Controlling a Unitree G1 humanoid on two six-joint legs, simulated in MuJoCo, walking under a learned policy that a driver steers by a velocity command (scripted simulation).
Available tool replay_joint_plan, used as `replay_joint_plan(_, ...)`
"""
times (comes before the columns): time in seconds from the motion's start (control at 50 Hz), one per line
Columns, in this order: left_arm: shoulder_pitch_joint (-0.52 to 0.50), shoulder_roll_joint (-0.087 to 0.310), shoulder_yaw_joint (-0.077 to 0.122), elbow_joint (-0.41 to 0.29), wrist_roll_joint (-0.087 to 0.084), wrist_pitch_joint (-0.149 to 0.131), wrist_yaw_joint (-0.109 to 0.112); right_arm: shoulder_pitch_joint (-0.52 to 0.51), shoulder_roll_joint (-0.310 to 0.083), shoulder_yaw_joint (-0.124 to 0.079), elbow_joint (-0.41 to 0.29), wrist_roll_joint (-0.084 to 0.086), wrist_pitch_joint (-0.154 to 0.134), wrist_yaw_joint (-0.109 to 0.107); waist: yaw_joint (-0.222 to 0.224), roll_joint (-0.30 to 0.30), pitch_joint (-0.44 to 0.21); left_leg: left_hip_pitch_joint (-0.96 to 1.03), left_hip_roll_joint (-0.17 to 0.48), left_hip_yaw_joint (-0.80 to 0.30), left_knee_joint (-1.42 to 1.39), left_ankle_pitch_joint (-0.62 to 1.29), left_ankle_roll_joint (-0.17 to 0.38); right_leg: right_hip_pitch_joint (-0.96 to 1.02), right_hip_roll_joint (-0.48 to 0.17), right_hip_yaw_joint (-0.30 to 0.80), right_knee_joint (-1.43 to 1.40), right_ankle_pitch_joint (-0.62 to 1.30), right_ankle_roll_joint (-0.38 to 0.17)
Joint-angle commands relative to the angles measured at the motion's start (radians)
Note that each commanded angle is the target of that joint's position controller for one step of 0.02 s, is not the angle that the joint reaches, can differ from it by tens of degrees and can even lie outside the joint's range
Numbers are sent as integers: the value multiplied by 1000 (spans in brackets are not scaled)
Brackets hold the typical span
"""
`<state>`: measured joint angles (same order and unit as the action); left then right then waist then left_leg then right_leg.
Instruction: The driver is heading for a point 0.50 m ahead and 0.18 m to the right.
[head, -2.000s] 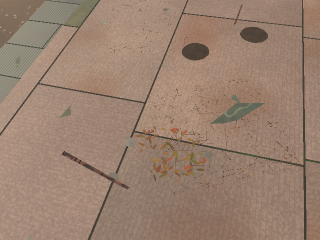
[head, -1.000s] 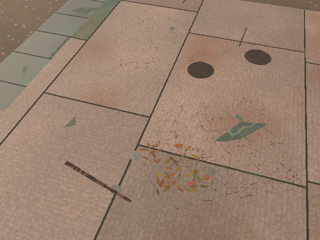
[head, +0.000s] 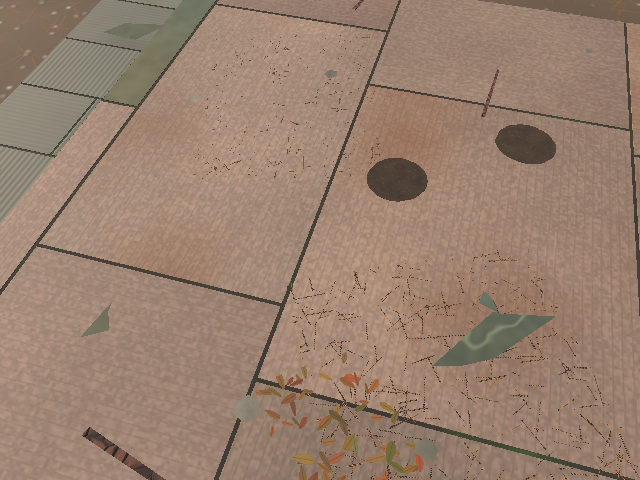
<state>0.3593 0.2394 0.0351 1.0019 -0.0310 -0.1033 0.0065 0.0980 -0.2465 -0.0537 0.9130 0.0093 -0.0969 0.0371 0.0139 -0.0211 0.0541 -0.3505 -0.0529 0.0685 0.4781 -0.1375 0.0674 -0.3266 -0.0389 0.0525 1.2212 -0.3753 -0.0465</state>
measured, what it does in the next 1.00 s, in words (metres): walks ahead, turning right: right foot, then left foot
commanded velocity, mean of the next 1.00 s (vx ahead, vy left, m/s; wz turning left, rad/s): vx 0.34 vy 0.00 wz -0.23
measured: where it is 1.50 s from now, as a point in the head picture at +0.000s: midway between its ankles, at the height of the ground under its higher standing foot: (390, 455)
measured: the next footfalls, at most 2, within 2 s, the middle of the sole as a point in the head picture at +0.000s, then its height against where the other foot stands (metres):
right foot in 0.42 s outside the picture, level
left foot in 0.86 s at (346, 396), level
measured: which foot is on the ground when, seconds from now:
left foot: down 0.00-0.44, up 0.46-0.84, down 0.86-1.00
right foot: up 0.00-0.40, down 0.42-0.92, up 0.94-1.00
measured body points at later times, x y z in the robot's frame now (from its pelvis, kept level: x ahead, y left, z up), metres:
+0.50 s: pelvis +0.29 -0.07 -0.01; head +0.33 -0.09 +0.44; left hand +0.49 +0.16 -0.11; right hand +0.29 -0.35 -0.15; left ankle +0.14 +0.10 -0.64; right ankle +0.37 -0.16 -0.73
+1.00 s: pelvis +0.49 -0.09 +0.00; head +0.51 -0.08 +0.45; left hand +0.64 +0.15 -0.13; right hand +0.56 -0.37 -0.11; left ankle +0.60 -0.01 -0.73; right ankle +0.39 -0.17 -0.72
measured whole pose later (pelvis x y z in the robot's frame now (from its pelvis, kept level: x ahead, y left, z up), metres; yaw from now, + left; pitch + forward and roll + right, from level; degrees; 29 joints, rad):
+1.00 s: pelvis +0.49 -0.09 +0.00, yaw -16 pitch +1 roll +0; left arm 0.21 0.26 0.04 0.87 0.00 0.00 0.03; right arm 0.09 -0.23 -0.03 0.88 -0.02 -0.06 0.00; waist 0.01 -0.02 0.02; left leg -0.41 -0.02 0.02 0.49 -0.11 0.03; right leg -0.24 0.05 0.06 0.70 -0.51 0.00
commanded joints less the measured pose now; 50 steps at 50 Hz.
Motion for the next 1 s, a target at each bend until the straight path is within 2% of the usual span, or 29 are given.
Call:
replay_joint_plan(0.02,42,72,30,-61,4,-3,12,23,-55,-4,-15,-15,-21,8,13,83,-70,156,265,-316,-325,17,169,-202,-110,38,7,98,-6)
replay_joint_plan(0.04,48,53,28,-64,7,9,13,39,-63,-5,-2,-11,-24,7,21,87,-58,117,257,-285,-346,38,178,-191,-117,27,-22,97,1)
replay_joint_plan(0.12,-99,74,34,-130,20,24,15,110,-128,-15,34,-16,-26,-24,5,73,7,109,256,-199,-400,80,187,-323,-139,11,-221,262,44)
replay_joint_plan(0.2,-243,53,21,-174,14,16,-6,169,-153,-16,48,-11,-23,-42,-46,61,11,165,232,-82,-403,135,137,-298,-98,-28,-487,477,35)
replay_joint_plan(0.3,-378,58,12,-247,6,17,-38,254,-167,-20,84,0,-1,-46,-89,44,39,386,300,-29,-351,164,112,-373,-66,-35,-616,432,1)
replay_joint_plan(0.34,-390,71,14,-275,8,16,-55,250,-180,-26,81,2,17,-48,-78,54,33,461,324,-8,-281,274,92,-374,-48,-60,-633,334,-26)
replay_joint_plan(0.36,-368,87,21,-283,9,17,-61,233,-195,-30,71,2,25,-51,-57,70,11,475,326,10,-218,428,79,-323,-23,-90,-636,279,-43)
replay_joint_plan(0.38,-308,113,34,-280,10,19,-65,216,-209,-34,59,1,34,-54,-19,90,-38,475,319,33,-112,620,64,-223,16,-126,-633,236,-62)
replay_joint_plan(0.4,-167,151,59,-248,9,22,-65,198,-206,-33,46,-3,46,-59,57,82,-116,434,288,73,80,748,38,-39,66,-155,-666,253,-89)
replay_joint_plan(0.42,14,230,97,-208,6,27,-53,208,-185,-21,21,-15,48,-67,125,22,-219,244,243,96,358,618,-2,254,22,-33,-675,275,-139)
replay_joint_plan(0.44,86,347,124,-204,8,31,-44,292,-58,22,-28,-36,20,-50,67,-226,-336,-211,52,80,757,-23,-76,634,-234,509,-754,116,-321)
replay_joint_plan(0.46,98,276,99,-220,13,27,-44,256,-99,19,-25,-19,-27,-34,86,-186,-436,-376,-5,-132,900,-421,-62,746,-312,796,-915,76,-366)
replay_joint_plan(0.48,63,220,83,-223,22,22,-40,162,-169,-1,-56,20,-55,-22,97,-142,-316,-468,57,-174,925,-353,-33,676,-275,647,-920,119,-303)
replay_joint_plan(0.5,-23,190,72,-244,26,20,-36,125,-167,1,-62,27,-66,-24,64,-56,-216,-440,105,-155,866,-268,-25,514,-244,479,-913,317,-268)
replay_joint_plan(0.52,-103,161,62,-268,32,21,-36,117,-165,-5,-52,11,-61,-33,22,24,-153,-372,144,-139,787,-222,-37,354,-212,349,-913,541,-242)
replay_joint_plan(0.54,-146,130,51,-284,40,20,-35,129,-169,-14,-46,0,-45,-40,-14,23,-131,-285,169,-137,734,-209,-48,245,-179,260,-924,693,-223)
replay_joint_plan(0.56,-160,129,49,-288,45,21,-34,145,-154,-15,-47,-5,-26,-42,-35,4,-126,-228,171,-132,702,-203,-61,178,-161,217,-935,789,-219)
replay_joint_plan(0.64,-134,166,56,-266,35,18,-14,137,-102,-8,-64,-20,13,-58,-52,-32,-126,-192,134,-90,483,-53,-111,109,-106,68,-944,998,-205)
replay_joint_plan(0.7,-113,165,52,-250,29,35,2,45,-86,0,-86,-18,12,-51,-10,-58,-143,-135,106,-78,241,149,-109,131,-69,18,-933,915,-154)
replay_joint_plan(0.74,-92,167,48,-231,32,43,8,1,-95,0,-97,-14,8,-42,15,-65,-146,-106,92,-84,154,228,-104,163,-86,35,-928,840,-142)
replay_joint_plan(0.8,-102,151,41,-206,36,51,10,-21,-117,-6,-104,-20,3,-32,15,-69,-120,-105,92,-108,86,179,-78,216,-126,87,-887,783,-145)
replay_joint_plan(0.84,-118,142,37,-194,31,56,12,12,-137,-14,-94,-30,-6,-28,-12,-62,-115,-65,85,-107,10,153,-46,246,-130,118,-815,750,-131)
replay_joint_plan(0.86,-117,133,33,-187,28,58,13,57,-145,-18,-77,-37,-11,-29,-38,-42,-125,19,87,-105,-74,283,-24,238,-99,111,-757,711,-102)
replay_joint_plan(0.88,-82,124,30,-188,41,53,12,82,-189,-26,-72,-46,-14,-36,-24,15,-169,153,157,-172,-62,636,8,197,-35,89,-682,608,-60)
replay_joint_plan(0.9,50,94,23,-169,52,47,9,76,-221,-29,-73,-52,-6,-43,50,145,-253,371,278,-277,22,897,117,61,32,74,-592,325,-12)
replay_joint_plan(0.92,60,84,15,-146,46,52,14,96,-128,-10,-67,-41,13,-46,8,191,-315,422,347,-353,17,858,207,9,64,48,-503,38,32)
replay_joint_plan(0.94,10,107,20,-154,36,68,15,94,-76,8,-60,-25,27,-44,-5,194,-293,377,373,-408,-29,709,227,-19,61,38,-467,-178,54)
replay_joint_plan(0.96,-34,114,24,-163,27,91,22,75,-77,13,-56,-21,37,-40,-7,175,-256,323,374,-445,-73,509,217,-41,45,39,-449,-231,63)
replay_joint_plan(1.0,-56,119,31,-155,29,135,31,4,-122,5,-68,-23,52,-41,9,159,-189,182,349,-432,-151,187,166,-6,16,37,-481,-145,75)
